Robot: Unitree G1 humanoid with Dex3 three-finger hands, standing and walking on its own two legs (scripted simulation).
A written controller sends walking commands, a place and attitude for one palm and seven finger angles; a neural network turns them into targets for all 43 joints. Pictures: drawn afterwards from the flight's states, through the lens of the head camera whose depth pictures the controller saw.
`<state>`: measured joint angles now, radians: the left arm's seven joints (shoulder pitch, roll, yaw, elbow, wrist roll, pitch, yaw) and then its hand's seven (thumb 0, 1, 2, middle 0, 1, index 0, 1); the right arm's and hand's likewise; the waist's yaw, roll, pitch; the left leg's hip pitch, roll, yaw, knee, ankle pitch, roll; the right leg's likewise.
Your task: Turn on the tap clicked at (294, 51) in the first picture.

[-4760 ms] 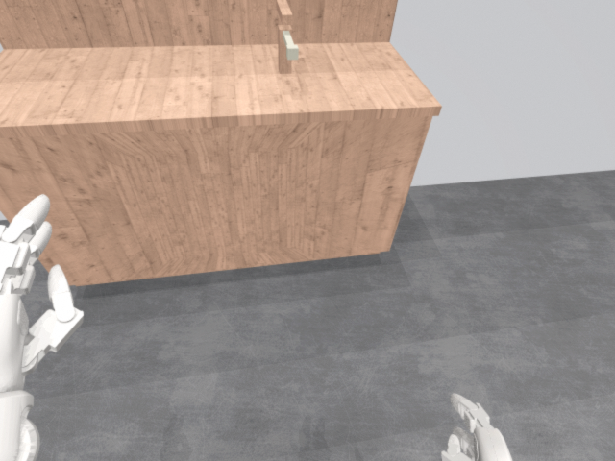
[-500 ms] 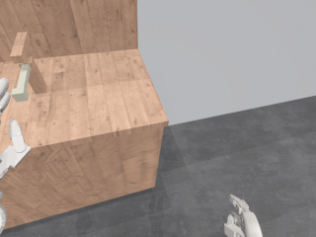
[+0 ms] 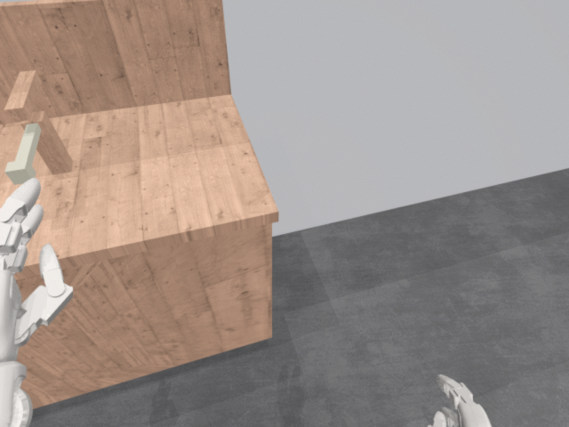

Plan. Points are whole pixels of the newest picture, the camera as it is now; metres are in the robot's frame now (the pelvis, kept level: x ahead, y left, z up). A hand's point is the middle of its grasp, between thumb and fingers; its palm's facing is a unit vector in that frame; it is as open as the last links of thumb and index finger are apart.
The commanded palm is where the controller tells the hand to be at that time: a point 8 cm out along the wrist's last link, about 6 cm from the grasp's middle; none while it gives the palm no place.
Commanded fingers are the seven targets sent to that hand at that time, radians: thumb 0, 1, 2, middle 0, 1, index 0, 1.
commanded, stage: come to a stop and stand still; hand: left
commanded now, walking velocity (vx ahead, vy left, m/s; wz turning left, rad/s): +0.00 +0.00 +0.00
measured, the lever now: (20, 172) +0.46 +0.46 +0.09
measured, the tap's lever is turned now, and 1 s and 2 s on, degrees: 0 0 0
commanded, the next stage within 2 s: look again from close up in 0.50 s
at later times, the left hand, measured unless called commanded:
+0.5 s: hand (39, 321) +0.19 +0.25 +0.16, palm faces +0.40 -0.84 -0.38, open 7.4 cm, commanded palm +0.13 +0.29 +0.18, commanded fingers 0.00 0.90 0.90 -0.20 -0.30 -0.20 -0.30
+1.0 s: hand (18, 279) +0.24 +0.31 +0.14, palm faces +0.34 -0.87 -0.36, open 7.4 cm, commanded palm +0.18 +0.33 +0.18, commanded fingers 0.00 0.90 0.90 -0.20 -0.30 -0.20 -0.30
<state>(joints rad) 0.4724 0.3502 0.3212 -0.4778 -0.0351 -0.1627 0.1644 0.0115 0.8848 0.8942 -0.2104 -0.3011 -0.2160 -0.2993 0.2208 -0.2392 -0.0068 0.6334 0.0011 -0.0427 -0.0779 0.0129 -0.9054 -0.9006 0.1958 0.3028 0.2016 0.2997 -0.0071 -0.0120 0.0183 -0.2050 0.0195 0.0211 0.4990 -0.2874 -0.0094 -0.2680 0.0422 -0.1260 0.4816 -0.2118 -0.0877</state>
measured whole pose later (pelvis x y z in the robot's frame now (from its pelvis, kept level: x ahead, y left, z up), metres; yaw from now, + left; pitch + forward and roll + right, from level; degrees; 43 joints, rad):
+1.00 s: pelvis +0.01 +0.06 +0.00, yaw -2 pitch +0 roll +0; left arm 0.37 0.38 0.34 -0.34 -0.02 -0.23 0.07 0.01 0.88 0.89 -0.21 -0.30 -0.22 -0.30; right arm 0.27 -0.18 0.04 0.58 0.00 -0.15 -0.02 0.01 -0.90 -0.90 0.20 0.30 0.20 0.30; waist 0.04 -0.07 0.03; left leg -0.18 -0.06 0.05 0.44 -0.27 0.08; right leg -0.26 0.00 -0.03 0.45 -0.19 -0.01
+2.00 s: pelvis +0.14 +0.17 +0.00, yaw -1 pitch +0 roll +1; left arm 0.45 0.34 0.40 -0.41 -0.03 -0.20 0.13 0.01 0.88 0.89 -0.21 -0.30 -0.22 -0.30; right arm 0.25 -0.23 0.01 0.65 0.00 -0.08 -0.04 0.01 -0.90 -0.90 0.20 0.30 0.20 0.30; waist 0.01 -0.03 0.03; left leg -0.40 0.03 0.04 0.73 -0.27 0.00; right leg -0.20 -0.03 -0.09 0.53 -0.32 -0.03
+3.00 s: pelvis +0.10 +0.24 +0.00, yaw +0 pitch -2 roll -2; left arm 0.39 0.35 0.38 -0.47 -0.01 -0.22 0.11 0.01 0.89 0.89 -0.20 -0.30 -0.21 -0.30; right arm 0.26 -0.18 0.02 0.61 0.01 -0.16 -0.01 0.01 -0.90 -0.90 0.20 0.30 0.20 0.30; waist 0.04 -0.02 0.07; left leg -0.31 -0.02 0.04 0.48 -0.14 0.07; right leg -0.18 -0.02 0.00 0.44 -0.26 0.00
